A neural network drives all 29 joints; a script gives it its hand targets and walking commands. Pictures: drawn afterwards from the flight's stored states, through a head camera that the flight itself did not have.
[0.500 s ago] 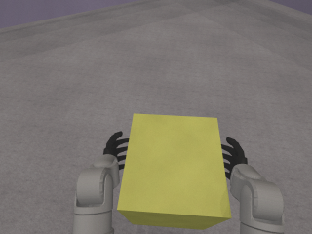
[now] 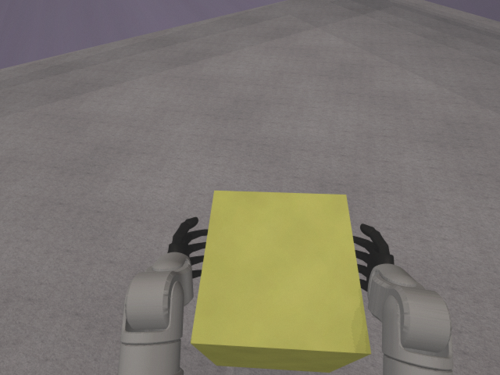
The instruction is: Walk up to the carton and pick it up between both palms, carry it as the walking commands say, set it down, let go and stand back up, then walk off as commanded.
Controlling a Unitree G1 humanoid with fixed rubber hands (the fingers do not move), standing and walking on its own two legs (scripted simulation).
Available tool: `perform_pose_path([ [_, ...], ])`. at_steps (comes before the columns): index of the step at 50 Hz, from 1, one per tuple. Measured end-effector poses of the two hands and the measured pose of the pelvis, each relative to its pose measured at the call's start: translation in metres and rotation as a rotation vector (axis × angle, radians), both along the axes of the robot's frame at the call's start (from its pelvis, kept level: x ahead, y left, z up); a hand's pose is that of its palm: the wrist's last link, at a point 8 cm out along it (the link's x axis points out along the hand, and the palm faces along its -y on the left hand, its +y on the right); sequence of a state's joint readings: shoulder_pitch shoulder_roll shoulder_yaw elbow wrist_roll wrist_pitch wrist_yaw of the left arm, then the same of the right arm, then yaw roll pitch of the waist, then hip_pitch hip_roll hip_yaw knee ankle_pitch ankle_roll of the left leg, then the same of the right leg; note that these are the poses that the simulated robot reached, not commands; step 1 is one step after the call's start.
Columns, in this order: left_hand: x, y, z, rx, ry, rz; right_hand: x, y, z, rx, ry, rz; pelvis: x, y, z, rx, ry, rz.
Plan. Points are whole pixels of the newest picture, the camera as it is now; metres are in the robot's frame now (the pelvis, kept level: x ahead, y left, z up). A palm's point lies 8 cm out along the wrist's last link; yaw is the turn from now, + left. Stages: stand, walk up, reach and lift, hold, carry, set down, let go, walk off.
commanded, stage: carry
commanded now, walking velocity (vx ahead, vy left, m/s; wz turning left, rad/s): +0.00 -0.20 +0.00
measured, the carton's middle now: (275, 287) +0.28 -0.01 -0.01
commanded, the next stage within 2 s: none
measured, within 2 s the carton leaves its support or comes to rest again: neither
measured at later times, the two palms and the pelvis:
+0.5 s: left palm (245, 299) +0.22 +0.04 +0.08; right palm (472, 299) +0.23 -0.25 +0.08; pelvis -0.05 -0.13 +0.00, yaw +0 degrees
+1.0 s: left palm (338, 349) +0.17 -0.08 +0.08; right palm out of the picture +0.17 -0.37 +0.09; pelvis -0.09 -0.22 +0.00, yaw +1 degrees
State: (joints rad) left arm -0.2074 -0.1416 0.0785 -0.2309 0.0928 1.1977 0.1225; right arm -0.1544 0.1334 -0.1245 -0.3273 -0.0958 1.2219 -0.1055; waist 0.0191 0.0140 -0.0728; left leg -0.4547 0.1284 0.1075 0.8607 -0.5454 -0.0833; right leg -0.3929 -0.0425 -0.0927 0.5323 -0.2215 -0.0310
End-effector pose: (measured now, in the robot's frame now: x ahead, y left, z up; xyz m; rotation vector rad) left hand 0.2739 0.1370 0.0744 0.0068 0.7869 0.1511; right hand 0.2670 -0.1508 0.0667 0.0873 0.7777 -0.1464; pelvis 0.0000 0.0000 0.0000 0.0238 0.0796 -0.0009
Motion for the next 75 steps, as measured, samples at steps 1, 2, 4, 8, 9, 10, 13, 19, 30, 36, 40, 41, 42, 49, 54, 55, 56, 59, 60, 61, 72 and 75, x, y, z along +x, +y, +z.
perform_pose_path([
  [1, -0.001, -0.008, -0.001, -0.003, 0.010, -0.010, -0.005, -0.008, -0.001, -0.001, 0.010, -0.012, -0.003, -0.005, 0.001, 0.006, 0.001, -0.001],
  [2, -0.002, -0.015, -0.003, -0.009, 0.015, -0.018, -0.010, -0.015, -0.001, -0.004, 0.015, -0.022, -0.006, -0.010, 0.002, 0.010, 0.003, 0.000],
  [4, -0.005, -0.028, -0.004, -0.031, 0.012, -0.028, -0.018, -0.028, 0.000, -0.018, 0.012, -0.037, -0.013, -0.019, 0.002, 0.012, 0.008, 0.005],
  [8, -0.013, -0.045, -0.008, -0.071, -0.018, -0.036, -0.028, -0.044, 0.008, -0.052, -0.018, -0.051, -0.024, -0.036, -0.001, 0.000, 0.016, 0.009],
  [9, -0.016, -0.047, -0.008, -0.078, -0.027, -0.036, -0.030, -0.047, 0.011, -0.059, -0.028, -0.051, -0.026, -0.039, -0.003, -0.006, 0.017, 0.010],
  [10, -0.019, -0.049, -0.009, -0.083, -0.037, -0.036, -0.032, -0.049, 0.012, -0.065, -0.037, -0.050, -0.028, -0.042, -0.005, -0.014, 0.017, 0.012],
  [13, -0.030, -0.053, -0.011, -0.093, -0.047, -0.016, -0.036, -0.052, 0.015, -0.081, -0.043, -0.027, -0.033, -0.052, -0.006, -0.016, 0.013, 0.019],
  [19, -0.051, -0.064, 0.000, -0.057, -0.001, 0.039, -0.045, -0.064, 0.013, -0.063, 0.013, 0.040, -0.040, -0.078, 0.006, -0.053, 0.003, 0.006],
  [30, -0.054, -0.155, 0.004, -0.009, -0.040, 0.045, -0.046, -0.156, 0.003, -0.021, -0.029, 0.031, -0.054, -0.167, -0.004, -0.039, -0.001, 0.011],
  [36, -0.061, -0.203, -0.003, -0.002, 0.021, -0.024, -0.072, -0.203, 0.000, -0.016, 0.013, -0.049, -0.070, -0.194, 0.003, 0.012, 0.007, 0.006],
  [40, -0.068, -0.219, -0.002, -0.038, -0.009, -0.035, -0.083, -0.220, 0.010, -0.041, -0.017, -0.068, -0.081, -0.208, 0.002, 0.012, 0.012, 0.011],
  [41, -0.071, -0.222, -0.001, -0.042, -0.017, -0.036, -0.085, -0.222, 0.012, -0.045, -0.026, -0.069, -0.083, -0.210, 0.001, 0.010, 0.012, 0.011],
  [42, -0.074, -0.223, -0.001, -0.044, -0.026, -0.036, -0.087, -0.223, 0.014, -0.048, -0.035, -0.069, -0.085, -0.212, 0.000, 0.007, 0.011, 0.011],
  [49, -0.104, -0.216, 0.006, -0.034, -0.030, 0.010, -0.100, -0.217, 0.023, -0.061, -0.038, -0.003, -0.094, -0.221, 0.002, -0.004, -0.024, 0.016],
  [54, -0.118, -0.205, 0.014, -0.023, -0.029, 0.059, -0.102, -0.206, 0.025, -0.058, -0.038, 0.047, -0.101, -0.221, 0.003, -0.008, -0.035, 0.025],
  [55, -0.119, -0.203, 0.015, -0.022, -0.030, 0.065, -0.102, -0.204, 0.025, -0.055, -0.038, 0.052, -0.103, -0.221, 0.003, -0.009, -0.035, 0.026],
  [56, -0.120, -0.202, 0.016, -0.022, -0.030, 0.070, -0.102, -0.202, 0.025, -0.052, -0.038, 0.055, -0.105, -0.220, 0.003, -0.010, -0.035, 0.028],
  [59, -0.121, -0.197, 0.015, -0.021, -0.025, 0.077, -0.103, -0.197, 0.023, -0.048, -0.033, 0.057, -0.108, -0.216, 0.002, -0.014, -0.034, 0.030],
  [60, -0.121, -0.195, 0.014, -0.022, -0.021, 0.076, -0.103, -0.196, 0.022, -0.048, -0.030, 0.056, -0.109, -0.214, 0.002, -0.016, -0.033, 0.031],
  [61, -0.121, -0.194, 0.013, -0.023, -0.017, 0.075, -0.104, -0.194, 0.021, -0.049, -0.025, 0.054, -0.109, -0.212, 0.002, -0.017, -0.033, 0.031],
  [72, -0.106, -0.176, 0.007, -0.045, -0.003, 0.051, -0.097, -0.176, 0.020, -0.071, -0.010, 0.029, -0.099, -0.189, 0.003, -0.018, -0.025, 0.028],
  [75, -0.099, -0.170, 0.009, -0.046, -0.016, 0.050, -0.090, -0.171, 0.022, -0.070, -0.022, 0.026, -0.094, -0.183, 0.003, -0.020, -0.022, 0.026],
])
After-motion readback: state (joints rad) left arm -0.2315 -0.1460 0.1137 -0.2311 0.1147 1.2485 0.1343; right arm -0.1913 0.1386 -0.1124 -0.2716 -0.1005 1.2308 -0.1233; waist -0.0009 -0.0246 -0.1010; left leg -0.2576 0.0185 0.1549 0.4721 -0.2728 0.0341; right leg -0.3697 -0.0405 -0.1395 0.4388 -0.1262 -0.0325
